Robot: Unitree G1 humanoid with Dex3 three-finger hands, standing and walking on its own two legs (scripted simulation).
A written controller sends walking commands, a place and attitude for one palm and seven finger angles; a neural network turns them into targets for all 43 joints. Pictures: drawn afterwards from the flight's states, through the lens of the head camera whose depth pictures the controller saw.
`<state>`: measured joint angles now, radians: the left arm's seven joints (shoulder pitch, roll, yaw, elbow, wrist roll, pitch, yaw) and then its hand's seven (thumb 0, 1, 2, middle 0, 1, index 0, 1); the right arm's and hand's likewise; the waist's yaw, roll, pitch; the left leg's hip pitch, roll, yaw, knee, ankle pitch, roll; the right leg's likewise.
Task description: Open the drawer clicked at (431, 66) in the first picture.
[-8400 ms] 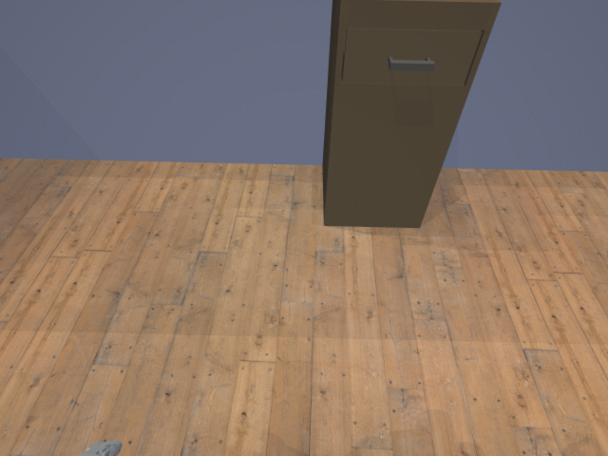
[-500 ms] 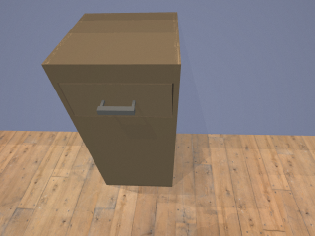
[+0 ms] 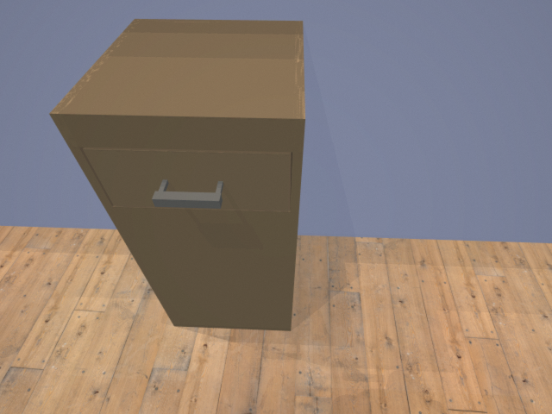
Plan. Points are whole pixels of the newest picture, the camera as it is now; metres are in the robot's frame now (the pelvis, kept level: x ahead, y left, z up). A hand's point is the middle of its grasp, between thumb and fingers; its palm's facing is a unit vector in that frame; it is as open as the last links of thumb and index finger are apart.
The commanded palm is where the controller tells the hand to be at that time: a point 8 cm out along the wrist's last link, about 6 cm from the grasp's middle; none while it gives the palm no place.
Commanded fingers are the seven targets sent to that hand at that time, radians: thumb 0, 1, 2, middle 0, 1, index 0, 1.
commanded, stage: raise the hand with hooked fingers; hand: left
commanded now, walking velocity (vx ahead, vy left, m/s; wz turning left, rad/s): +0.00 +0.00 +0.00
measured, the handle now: (190, 192) +0.51 +0.20 +0.00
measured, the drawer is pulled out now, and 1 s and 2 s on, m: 0.00 0.00 0.00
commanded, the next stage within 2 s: move the hooked fingers above the handle in 1.94 s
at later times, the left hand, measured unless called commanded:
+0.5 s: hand (148, 409) +0.15 +0.19 -0.06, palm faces -0.06 -0.14 -0.99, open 8.8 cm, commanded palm +0.15 +0.22 +0.00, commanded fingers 0.00 0.34 0.66 -0.24 -0.66 -0.24 -0.66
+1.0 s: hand (125, 328) +0.23 +0.23 +0.02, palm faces +0.04 -0.08 -1.00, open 11.8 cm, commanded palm +0.21 +0.23 +0.08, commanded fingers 0.00 -0.24 0.41 -0.28 -1.03 -0.28 -1.03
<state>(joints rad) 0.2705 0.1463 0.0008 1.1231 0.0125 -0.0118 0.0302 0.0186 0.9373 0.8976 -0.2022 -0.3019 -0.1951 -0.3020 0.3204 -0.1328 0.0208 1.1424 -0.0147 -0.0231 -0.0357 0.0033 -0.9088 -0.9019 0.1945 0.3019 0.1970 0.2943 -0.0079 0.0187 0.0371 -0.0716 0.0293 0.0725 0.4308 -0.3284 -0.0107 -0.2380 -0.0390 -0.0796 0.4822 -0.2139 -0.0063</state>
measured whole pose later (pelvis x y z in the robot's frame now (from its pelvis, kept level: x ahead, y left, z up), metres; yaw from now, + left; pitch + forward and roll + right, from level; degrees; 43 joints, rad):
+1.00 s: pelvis -0.02 +0.00 -0.01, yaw -1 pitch +4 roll +1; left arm 0.25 0.38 -0.05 -0.05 1.02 -0.01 0.30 0.00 -0.02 0.50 -0.29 -0.90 -0.28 -0.90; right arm 0.19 -0.25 -0.02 0.63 -0.04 0.07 -0.01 0.01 -0.90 -0.90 0.20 0.30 0.20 0.30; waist 0.07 0.06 -0.01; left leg -0.28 0.02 0.09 0.59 -0.37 -0.01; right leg -0.45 -0.05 -0.05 0.63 -0.25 -0.01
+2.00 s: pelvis -0.02 +0.00 +0.00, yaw +0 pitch +0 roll +1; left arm -0.13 0.49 -0.03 0.05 0.92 -0.03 0.06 0.00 -0.49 0.30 -0.32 -1.20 -0.32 -1.20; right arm 0.15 -0.27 -0.02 0.66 0.01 0.11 -0.01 0.01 -0.91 -0.90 0.19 0.30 0.20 0.29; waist 0.09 0.08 0.02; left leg -0.12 0.00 0.07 0.37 -0.25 0.00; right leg -0.28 -0.06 -0.07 0.41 -0.14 0.00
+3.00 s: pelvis -0.01 +0.01 +0.00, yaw +0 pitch +7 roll +1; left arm -0.51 0.41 -0.14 0.53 1.01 -0.05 0.14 0.00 -0.49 0.30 -0.32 -1.20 -0.31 -1.20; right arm 0.21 -0.26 -0.04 0.67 0.02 0.10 -0.03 0.01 -0.91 -0.90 0.20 0.30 0.20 0.29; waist 0.03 0.05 -0.03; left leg -0.26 0.00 0.08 0.45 -0.30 0.00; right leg -0.43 -0.06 -0.06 0.50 -0.18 0.00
